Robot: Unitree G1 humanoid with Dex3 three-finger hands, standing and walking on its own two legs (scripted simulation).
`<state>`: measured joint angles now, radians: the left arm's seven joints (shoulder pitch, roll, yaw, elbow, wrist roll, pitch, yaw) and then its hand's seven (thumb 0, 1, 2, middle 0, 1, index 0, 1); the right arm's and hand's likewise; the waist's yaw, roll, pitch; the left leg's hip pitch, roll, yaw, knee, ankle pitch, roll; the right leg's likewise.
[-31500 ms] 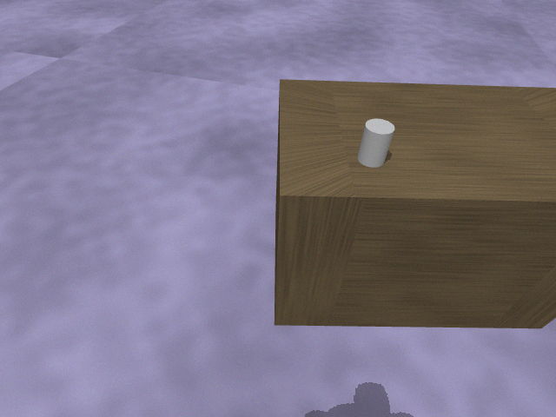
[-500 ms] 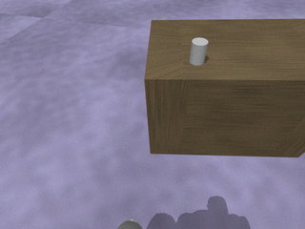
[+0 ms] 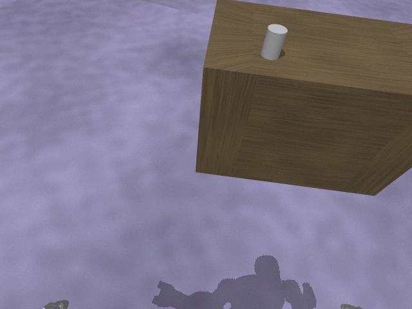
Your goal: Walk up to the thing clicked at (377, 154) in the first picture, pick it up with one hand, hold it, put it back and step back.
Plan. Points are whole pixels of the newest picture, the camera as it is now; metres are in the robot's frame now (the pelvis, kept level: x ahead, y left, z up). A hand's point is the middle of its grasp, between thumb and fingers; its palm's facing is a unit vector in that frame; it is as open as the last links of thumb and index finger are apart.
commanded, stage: step back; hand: right
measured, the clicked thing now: (273, 42) +1.06 -0.21 -0.01
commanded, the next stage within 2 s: stand in 1.28 s
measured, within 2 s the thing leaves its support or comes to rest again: neither
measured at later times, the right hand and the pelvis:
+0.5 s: hand out of the picture -0.04 -0.26 -0.16, palm faces -0.08 +0.94 -0.35, open 7.4 cm; pelvis -0.10 -0.01 +0.00, yaw +2 degrees
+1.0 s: hand out of the picture +0.04 -0.26 -0.15, palm faces -0.10 +0.91 -0.39, open 7.4 cm; pelvis -0.07 +0.00 -0.01, yaw +3 degrees
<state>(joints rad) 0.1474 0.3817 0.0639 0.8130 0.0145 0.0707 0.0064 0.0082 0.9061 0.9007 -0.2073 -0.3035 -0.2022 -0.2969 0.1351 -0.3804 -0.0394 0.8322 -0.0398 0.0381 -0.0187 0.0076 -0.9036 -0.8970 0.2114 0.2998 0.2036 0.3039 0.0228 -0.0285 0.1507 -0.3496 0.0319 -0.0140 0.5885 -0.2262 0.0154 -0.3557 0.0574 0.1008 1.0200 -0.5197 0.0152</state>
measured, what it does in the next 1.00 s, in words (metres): steps on the spot: right foot, then left foot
